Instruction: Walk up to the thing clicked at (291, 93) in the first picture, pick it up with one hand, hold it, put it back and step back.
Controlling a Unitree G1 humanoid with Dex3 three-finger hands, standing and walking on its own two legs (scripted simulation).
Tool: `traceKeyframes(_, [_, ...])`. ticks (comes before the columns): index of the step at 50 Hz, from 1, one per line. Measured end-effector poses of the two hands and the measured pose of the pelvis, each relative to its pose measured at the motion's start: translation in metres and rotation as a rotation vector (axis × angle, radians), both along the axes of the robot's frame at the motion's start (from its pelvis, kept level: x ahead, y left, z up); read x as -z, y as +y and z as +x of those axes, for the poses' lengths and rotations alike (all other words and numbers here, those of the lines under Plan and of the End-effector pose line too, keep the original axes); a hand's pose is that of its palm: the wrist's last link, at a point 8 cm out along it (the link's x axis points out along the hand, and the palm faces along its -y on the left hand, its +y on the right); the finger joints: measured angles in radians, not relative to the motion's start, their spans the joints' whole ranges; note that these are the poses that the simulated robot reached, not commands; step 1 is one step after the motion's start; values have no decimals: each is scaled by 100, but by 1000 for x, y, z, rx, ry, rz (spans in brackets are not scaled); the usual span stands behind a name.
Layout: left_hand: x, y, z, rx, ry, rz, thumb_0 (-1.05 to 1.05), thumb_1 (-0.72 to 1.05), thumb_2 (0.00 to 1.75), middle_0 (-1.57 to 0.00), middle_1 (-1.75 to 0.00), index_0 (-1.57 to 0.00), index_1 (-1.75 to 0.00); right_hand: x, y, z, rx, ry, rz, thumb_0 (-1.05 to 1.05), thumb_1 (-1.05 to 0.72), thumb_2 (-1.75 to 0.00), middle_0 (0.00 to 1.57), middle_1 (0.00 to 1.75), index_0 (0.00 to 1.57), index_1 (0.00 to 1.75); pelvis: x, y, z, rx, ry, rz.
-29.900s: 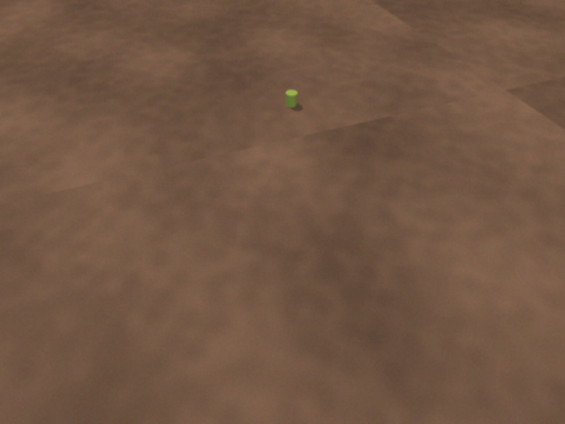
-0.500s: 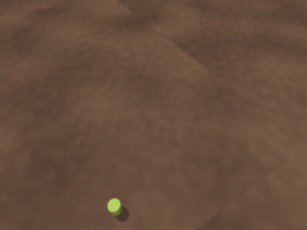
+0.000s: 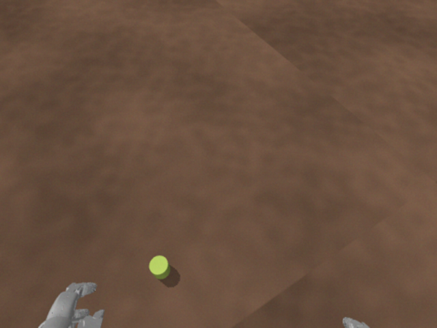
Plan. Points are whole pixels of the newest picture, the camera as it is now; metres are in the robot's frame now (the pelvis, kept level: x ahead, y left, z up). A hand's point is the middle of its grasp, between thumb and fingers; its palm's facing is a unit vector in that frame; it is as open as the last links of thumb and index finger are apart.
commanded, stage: rise first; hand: left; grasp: from above
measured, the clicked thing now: (160, 267) +0.41 +0.24 -0.72
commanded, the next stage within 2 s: none
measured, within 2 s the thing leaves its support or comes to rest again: neither
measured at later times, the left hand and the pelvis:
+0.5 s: hand out of the picture +0.13 +0.27 -0.22, palm faces -0.18 -0.86 -0.48, open 14.0 cm; pelvis -0.01 +0.01 -0.08, yaw +0 degrees
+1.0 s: hand (120, 296) +0.25 +0.29 -0.42, palm faces -0.44 -0.41 -0.80, open 13.9 cm; pelvis -0.06 +0.00 -0.28, yaw -1 degrees
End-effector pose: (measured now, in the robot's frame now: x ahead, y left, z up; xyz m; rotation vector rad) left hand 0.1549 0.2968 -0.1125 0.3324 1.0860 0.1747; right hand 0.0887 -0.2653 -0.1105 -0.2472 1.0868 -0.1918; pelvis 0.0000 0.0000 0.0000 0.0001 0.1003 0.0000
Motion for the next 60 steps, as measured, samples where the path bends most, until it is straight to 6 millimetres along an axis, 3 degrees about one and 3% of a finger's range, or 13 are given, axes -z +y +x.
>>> traceKeyframes(7, [10,4,-2,42,49,53,0,0,97,-8,-95,-9,-95,9,12,2,6,-44,30,1,-91,-90,20,30,20,30,12,5,1,0,48,-5])
traceKeyframes(15, [37,7,-15,82,36,89,0,-39,99,-7,-105,-7,-106,28,13,25,-39,-131,5,1,-89,-89,20,30,20,30,43,9,-4,-4,120,-14])
traceKeyframes(27, [72,10,-28,179,55,167,-1,-53,99,-7,-108,-7,-109,56,27,66,-121,-264,-1,1,-90,-90,20,30,20,30,85,10,-12,-14,220,-31])
traceKeyframes(32, [108,18,-11,279,43,240,-1,-52,97,-6,-109,-7,-110,87,29,76,-166,-296,-4,1,-89,-89,20,30,20,30,119,10,-19,-16,295,-32])
traceKeyframes(37, [150,18,21,426,-23,333,-1,-51,97,-6,-110,-7,-110,137,23,76,-185,-278,-8,1,-87,-89,20,30,21,30,164,9,-28,-15,375,-30])
traceKeyframes(43, [200,17,62,564,-98,458,-1,-51,98,-6,-110,-7,-110,209,13,59,-171,-193,-4,1,-87,-89,20,30,21,30,219,7,-42,-11,451,-32])
traceKeyframes(50, [253,14,101,697,-138,568,-1,-51,99,-7,-108,-8,-109,285,4,13,-140,-44,7,1,-88,-89,20,30,20,30,275,5,-61,-1,495,-38])
traceKeyframes(55, [283,11,122,783,-169,621,-1,-51,101,-7,-107,-8,-108,323,0,-27,-106,57,5,1,-88,-89,20,30,20,30,308,5,-74,6,500,-45])
traceKeyframes(60, [306,9,138,851,-200,664,-1,-51,102,-7,-107,-8,-108,345,-3,-64,-68,137,-9,1,-88,-89,20,30,20,30,333,6,-83,16,493,-55])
